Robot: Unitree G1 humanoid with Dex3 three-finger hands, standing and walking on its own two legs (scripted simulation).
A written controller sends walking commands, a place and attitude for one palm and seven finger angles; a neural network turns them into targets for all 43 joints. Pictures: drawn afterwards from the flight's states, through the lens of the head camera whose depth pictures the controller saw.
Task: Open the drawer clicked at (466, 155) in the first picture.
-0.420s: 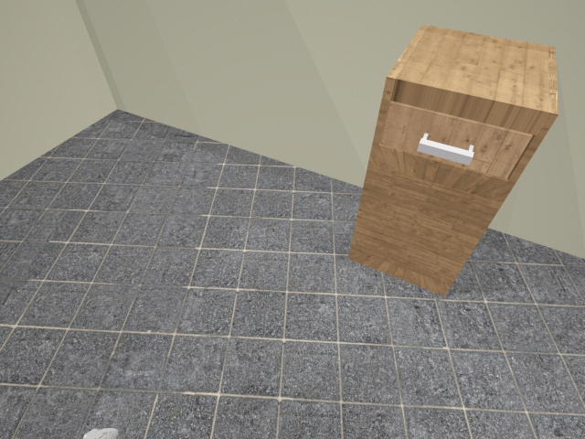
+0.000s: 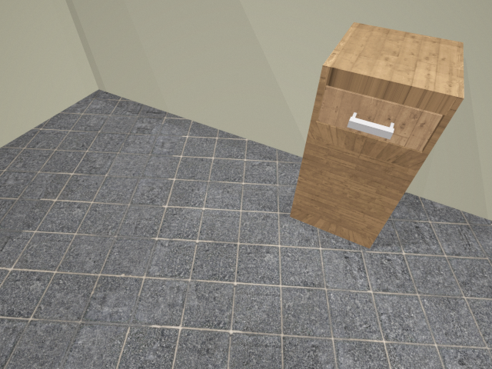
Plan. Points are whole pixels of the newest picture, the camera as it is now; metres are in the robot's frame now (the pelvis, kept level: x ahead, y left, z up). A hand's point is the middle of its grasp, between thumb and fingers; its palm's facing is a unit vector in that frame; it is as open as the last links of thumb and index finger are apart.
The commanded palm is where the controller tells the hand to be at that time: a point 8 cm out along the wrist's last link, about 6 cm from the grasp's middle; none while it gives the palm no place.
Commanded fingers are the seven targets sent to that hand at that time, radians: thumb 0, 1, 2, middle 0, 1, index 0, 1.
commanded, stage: stand and wait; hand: left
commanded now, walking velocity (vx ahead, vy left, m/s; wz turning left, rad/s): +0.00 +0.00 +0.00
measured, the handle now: (371, 124) +0.88 -0.36 -0.10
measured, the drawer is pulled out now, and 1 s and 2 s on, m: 0.00 0.00 0.00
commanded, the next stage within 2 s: look at it before walking up in 0.40 s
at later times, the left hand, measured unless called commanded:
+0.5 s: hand out of the picture +0.07 +0.24 -0.15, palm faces -0.04 -0.94 -0.33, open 7.4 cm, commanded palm none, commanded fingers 0.00 0.90 0.90 -0.20 -0.30 -0.20 -0.30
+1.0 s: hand out of the picture +0.08 +0.24 -0.15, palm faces -0.04 -0.94 -0.33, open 7.4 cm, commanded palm none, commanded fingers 0.00 0.90 0.90 -0.20 -0.30 -0.20 -0.30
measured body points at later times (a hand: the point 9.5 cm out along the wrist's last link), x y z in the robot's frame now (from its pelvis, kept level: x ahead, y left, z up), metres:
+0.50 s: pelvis +0.00 +0.00 +0.00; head +0.00 +0.00 +0.45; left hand +0.08 +0.29 -0.13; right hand +0.07 -0.30 -0.13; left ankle +0.00 +0.12 -0.74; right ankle +0.00 -0.12 -0.74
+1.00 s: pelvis +0.00 +0.00 +0.00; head +0.01 +0.00 +0.45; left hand +0.08 +0.29 -0.13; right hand +0.09 -0.30 -0.13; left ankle +0.00 +0.12 -0.74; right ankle +0.00 -0.12 -0.74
